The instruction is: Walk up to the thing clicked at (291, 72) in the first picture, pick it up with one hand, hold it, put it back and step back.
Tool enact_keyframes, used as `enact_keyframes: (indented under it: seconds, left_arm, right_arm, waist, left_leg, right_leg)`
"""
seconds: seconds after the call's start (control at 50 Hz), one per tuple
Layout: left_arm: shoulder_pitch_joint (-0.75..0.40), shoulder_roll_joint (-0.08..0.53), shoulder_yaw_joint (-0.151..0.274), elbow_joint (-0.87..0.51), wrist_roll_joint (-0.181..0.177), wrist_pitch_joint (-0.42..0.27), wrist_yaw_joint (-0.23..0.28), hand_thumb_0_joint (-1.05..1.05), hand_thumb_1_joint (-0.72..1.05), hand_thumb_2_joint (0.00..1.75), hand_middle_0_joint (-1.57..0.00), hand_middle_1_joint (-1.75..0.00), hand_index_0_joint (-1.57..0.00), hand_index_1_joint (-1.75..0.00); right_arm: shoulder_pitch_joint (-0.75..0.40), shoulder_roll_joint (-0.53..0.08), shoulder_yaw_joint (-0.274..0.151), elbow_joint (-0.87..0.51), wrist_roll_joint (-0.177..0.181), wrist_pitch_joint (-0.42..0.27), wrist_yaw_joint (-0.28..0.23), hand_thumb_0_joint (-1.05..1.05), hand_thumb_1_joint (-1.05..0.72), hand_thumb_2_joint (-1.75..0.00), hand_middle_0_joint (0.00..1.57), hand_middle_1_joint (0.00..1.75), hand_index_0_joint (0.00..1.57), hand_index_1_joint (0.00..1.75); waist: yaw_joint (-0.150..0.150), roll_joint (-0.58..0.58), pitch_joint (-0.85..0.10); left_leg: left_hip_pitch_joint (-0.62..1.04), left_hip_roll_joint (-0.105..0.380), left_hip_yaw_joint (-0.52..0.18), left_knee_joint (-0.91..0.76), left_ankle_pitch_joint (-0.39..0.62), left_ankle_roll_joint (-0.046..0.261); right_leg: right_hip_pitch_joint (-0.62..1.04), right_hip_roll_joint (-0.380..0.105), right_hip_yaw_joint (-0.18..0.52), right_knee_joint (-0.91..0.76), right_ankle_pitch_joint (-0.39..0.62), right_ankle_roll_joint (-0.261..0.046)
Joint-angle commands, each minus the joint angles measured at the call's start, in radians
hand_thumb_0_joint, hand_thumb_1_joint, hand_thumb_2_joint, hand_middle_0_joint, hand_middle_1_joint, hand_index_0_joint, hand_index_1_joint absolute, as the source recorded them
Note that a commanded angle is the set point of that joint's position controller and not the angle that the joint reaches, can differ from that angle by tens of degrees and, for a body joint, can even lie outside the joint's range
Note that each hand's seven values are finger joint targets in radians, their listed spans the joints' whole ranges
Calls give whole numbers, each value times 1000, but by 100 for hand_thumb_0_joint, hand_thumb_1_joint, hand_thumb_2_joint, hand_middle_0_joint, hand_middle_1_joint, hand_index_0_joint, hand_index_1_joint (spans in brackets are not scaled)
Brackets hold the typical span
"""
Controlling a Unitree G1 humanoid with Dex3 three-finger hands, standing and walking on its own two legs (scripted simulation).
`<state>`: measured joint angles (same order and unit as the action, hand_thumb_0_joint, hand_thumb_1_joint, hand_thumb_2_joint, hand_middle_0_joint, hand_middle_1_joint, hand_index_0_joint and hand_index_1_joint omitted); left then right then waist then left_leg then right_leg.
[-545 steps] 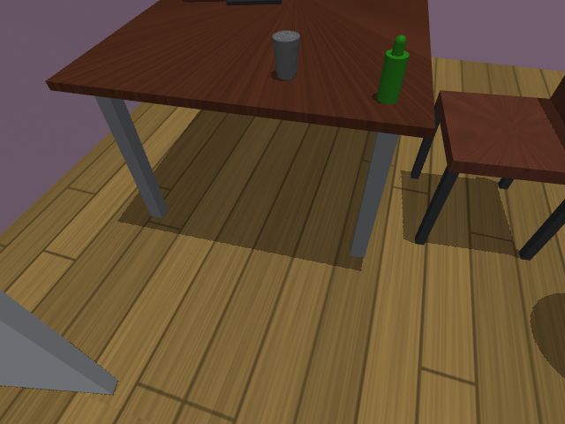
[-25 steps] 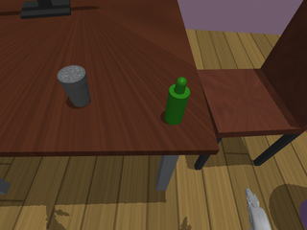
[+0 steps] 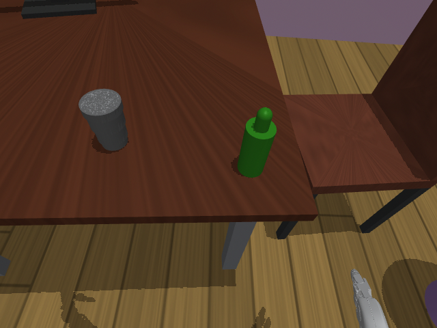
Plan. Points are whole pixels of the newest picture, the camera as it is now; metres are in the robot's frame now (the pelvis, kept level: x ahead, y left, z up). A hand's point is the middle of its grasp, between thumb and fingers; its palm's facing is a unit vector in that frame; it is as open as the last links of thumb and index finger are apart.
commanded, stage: go down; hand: left
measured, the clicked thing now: (108, 123) +0.52 +0.25 +0.05
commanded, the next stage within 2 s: approach in 0.36 s
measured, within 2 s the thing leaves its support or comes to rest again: neither
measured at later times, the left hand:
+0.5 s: hand out of the picture +0.33 +0.44 +0.16, palm faces +0.38 -0.93 +0.00, open 17.7 cm
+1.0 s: hand (57, 163) +0.41 +0.32 +0.04, palm faces +0.24 -0.97 +0.06, open 17.7 cm
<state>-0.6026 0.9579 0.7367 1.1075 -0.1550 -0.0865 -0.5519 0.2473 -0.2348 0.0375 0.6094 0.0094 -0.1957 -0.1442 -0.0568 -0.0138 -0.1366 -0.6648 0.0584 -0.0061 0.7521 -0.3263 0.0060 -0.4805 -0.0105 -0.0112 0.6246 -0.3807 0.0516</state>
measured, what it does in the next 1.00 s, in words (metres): stands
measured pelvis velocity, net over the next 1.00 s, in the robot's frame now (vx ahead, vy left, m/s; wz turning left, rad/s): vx -0.02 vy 0.00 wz -0.02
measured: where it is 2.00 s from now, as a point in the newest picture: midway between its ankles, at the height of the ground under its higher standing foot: outside the picture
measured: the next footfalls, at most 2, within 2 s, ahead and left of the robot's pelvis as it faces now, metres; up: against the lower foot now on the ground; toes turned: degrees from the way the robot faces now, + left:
none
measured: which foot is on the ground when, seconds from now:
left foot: down 0.00-1.00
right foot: down 0.00-1.00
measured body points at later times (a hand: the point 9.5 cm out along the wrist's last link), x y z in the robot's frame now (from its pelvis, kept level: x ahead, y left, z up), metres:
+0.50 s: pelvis +0.00 +0.00 +0.00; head +0.04 +0.03 +0.45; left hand +0.30 +0.48 +0.16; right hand +0.16 -0.26 -0.06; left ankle +0.02 +0.11 -0.71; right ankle -0.05 -0.16 -0.71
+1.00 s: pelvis -0.02 +0.00 -0.02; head +0.07 +0.05 +0.41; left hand +0.40 +0.37 +0.04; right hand +0.13 -0.27 -0.07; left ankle +0.02 +0.11 -0.71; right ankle -0.05 -0.16 -0.71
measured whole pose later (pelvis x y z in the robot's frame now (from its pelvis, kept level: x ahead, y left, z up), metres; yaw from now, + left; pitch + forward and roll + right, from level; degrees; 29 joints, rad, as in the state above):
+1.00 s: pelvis -0.02 +0.00 -0.02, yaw -1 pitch +17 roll -4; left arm -0.64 0.66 0.59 1.06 -0.17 -0.26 -0.36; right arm 0.28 -0.25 0.01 0.42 -0.02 -0.16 -0.07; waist -0.13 -0.03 -0.11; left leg -0.84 0.08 -0.01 0.93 -0.37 0.00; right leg -0.67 0.01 0.00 0.83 -0.44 0.05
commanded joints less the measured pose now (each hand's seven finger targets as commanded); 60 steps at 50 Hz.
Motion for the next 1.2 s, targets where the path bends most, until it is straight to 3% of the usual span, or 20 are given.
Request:
enact_keyframes:
  seconds: [0.0, 0.12, 0.2, 0.22, 0.28, 0.36, 0.38, 0.42, 0.46, 0.52, 0.58, 0.64, 0.72, 0.88, 0.96, 1.02, 1.06, 1.08, 1.12, 1.18]
  left_arm:
    - [-294, 391, 24, -230, -35, -59, 4, 0, -59, 6, -5, -5, -5, -5]
    - [-265, 454, 79, -316, -44, -67, 1, 0, -61, 5, -6, -5, -6, -6]
    - [-218, 388, 70, -317, -56, -54, 8, 0, -61, 5, -5, -6, -6, -6]
    - [-181, 337, 30, -262, -51, -47, 3, 0, -61, 5, -6, -5, -6, -6]
    - [-224, 419, 85, -325, -57, -56, -1, 0, -61, 4, -6, -5, -6, -6]
    - [-213, 362, 53, -278, -60, -54, -14, 0, -61, 3, -6, -5, -6, -6]
    - [-265, 415, 78, -347, -61, -62, -10, 0, -61, 3, -6, -4, -6, -5]
    - [-260, 408, 68, -296, -61, -58, -12, 0, -61, 3, -6, -4, -6, -5]
    - [-298, 439, 74, -297, -51, -55, -7, 0, -57, 2, -6, -4, -5, -5]
    - [-272, 328, -14, -227, -40, -41, -8, 0, -61, 1, -6, -3, -5, -5]
    - [-294, 280, -39, -212, -58, -59, -10, 0, -61, 1, -6, -3, -5, -4]
    - [-304, 169, -114, -179, -67, -79, -9, 0, -61, 3, -5, -5, -5, -6]
    - [-359, 177, -106, -228, -72, -121, 31, 0, -61, 4, -5, -5, -5, -6]
    - [-369, 83, -100, -258, -55, -230, 168, 0, -61, 4, -7, -6, -7, -7]
    - [-393, 100, -73, -328, -30, -276, 248, 0, -61, 0, -6, -4, -7, -4]
    - [-428, 69, -81, -409, -12, -289, 319, 0, -60, 1, -7, -4, -7, -4]
    - [-408, -78, -185, -364, 0, -270, 346, 0, -59, 1, -7, -3, -7, -3]
    - [-405, -89, -197, -355, 1, -260, 361, 0, -56, 1, -6, -3, -7, -3]
    - [-384, -44, -149, -372, 0, -260, 389, 0, -58, 0, -7, -2, -8, -2]
    - [-372, -83, -179, -408, 1, -267, 400, 0, -54, 0, -6, -3, -7, -2]
  right_arm:
    - [-56, -151, -61, -139, -2, -54, -21, 0, 52, -6, 5, 5, 5, 5]
    - [6, -178, -85, -143, -3, -44, -19, 0, 52, -6, 5, 5, 5, 5]
    - [4, -149, -71, -127, 2, -46, -13, 0, 51, -6, 5, 5, 5, 5]
    - [-23, -166, -85, -171, 5, -50, -13, 0, 50, -6, 5, 5, 5, 5]
    - [0, -171, -89, -148, 3, -46, -15, 0, 51, -6, 5, 5, 5, 5]
    - [-58, -136, -56, -165, 3, -49, -11, 0, 50, -6, 5, 5, 5, 5]
    - [-61, -157, -69, -184, 2, -51, -17, 0, 51, -6, 5, 5, 5, 5]
    - [-38, -144, -50, -159, 1, -50, -17, 0, 51, -6, 5, 5, 5, 5]
    - [-21, -181, -85, -169, -1, -53, -27, 0, 53, -5, 5, 5, 5, 5]
    - [12, -125, -43, -94, -3, -47, -21, 0, 53, -5, 5, 5, 5, 5]
    - [-36, -153, -48, -168, -3, -64, -21, 0, 54, -5, 5, 5, 5, 5]
    - [-47, -127, -19, -172, -5, -64, -13, 0, 55, -5, 5, 5, 5, 5]
    - [-11, -204, -87, -229, -14, -61, -5, 0, 56, -4, 5, 5, 5, 5]
    - [35, -167, -98, -312, -24, -20, 48, 0, 53, -5, 5, 5, 5, 5]
    - [23, -157, -104, -348, -37, 7, 80, 0, 53, -5, 5, 5, 5, 5]
    - [16, -168, -130, -374, -47, 34, 98, 0, 52, -5, 5, 5, 5, 5]
    - [-7, -166, -137, -427, -45, 46, 99, 0, 52, -5, 5, 5, 5, 5]
    - [-9, -179, -148, -413, -45, 53, 96, 0, 52, -5, 5, 5, 5, 5]
    - [5, -193, -160, -434, -44, 65, 98, 0, 52, -5, 5, 5, 5, 5]
    - [75, -163, -147, -426, -39, 85, 104, 0, 52, -5, 5, 5, 5, 5]
  waist:
    - [22, 249, -329]
    - [37, 266, -358]
    - [44, 228, -313]
    - [28, 193, -300]
    - [44, 236, -306]
    - [39, 207, -284]
    - [37, 210, -294]
    - [35, 205, -269]
    - [15, 203, -288]
    - [9, 227, -224]
    - [-14, 195, -232]
    - [-24, 170, -203]
    - [-43, 195, -299]
    - [-43, 196, -348]
    - [0, 274, -429]
    - [13, 341, -495]
    - [-23, 280, -479]
    - [-30, 258, -456]
    - [-21, 220, -472]
    - [-37, 190, -446]
  left_leg:
    - [451, -13, -39, -71, 410, 7]
    - [481, -21, -31, -53, 496, 11]
    - [452, -27, -27, -56, 493, 17]
    - [446, -26, -26, -60, 483, 20]
    - [440, -27, -27, -63, 478, 15]
    - [424, -32, -22, -63, 441, 22]
    - [425, -37, -15, -68, 416, 23]
    - [402, -42, -12, -72, 367, 23]
    - [427, -42, -12, -71, 360, 25]
    - [399, -44, -10, -83, 282, 20]
    - [390, -31, -22, -89, 203, 15]
    - [355, -24, -29, -79, 157, 15]
    - [406, -6, -47, -36, 226, 10]
    - [349, 3, -47, 76, 317, 4]
    - [331, 2, -44, 115, 392, -6]
    - [372, 15, -52, 116, 439, -24]
    - [362, 22, -50, 115, 401, -19]
    - [326, 18, -45, 118, 358, -11]
    - [296, 14, -42, 118, 315, -4]
    - [286, 13, -38, 117, 318, 0]
  right_leg:
    - [-77, 43, -47, -54, 247, -59]
    - [-57, 38, -46, -51, 312, -52]
    - [-43, 34, -44, -48, 334, -48]
    - [-43, 34, -43, -52, 332, -47]
    - [-36, 33, -44, -48, 320, -50]
    - [-46, 30, -39, -52, 306, -47]
    - [-35, 29, -37, -58, 304, -45]
    - [-38, 28, -35, -62, 277, -45]
    - [-49, 28, -33, -66, 276, -42]
    - [-101, 30, -35, -64, 209, -47]
    - [-133, 38, -47, -56, 139, -51]
    - [-185, 40, -49, -39, 101, -52]
    - [-218, 43, -56, 6, 123, -56]
    - [-267, 42, -48, 98, 163, -56]
    - [-243, 39, -41, 143, 202, -60]
    - [-244, 43, -43, 165, 201, -67]
    - [-244, 53, -43, 157, 192, -67]
    - [-240, 51, -37, 153, 190, -64]
    - [-212, 53, -35, 153, 194, -61]
    - [-217, 57, -39, 163, 213, -58]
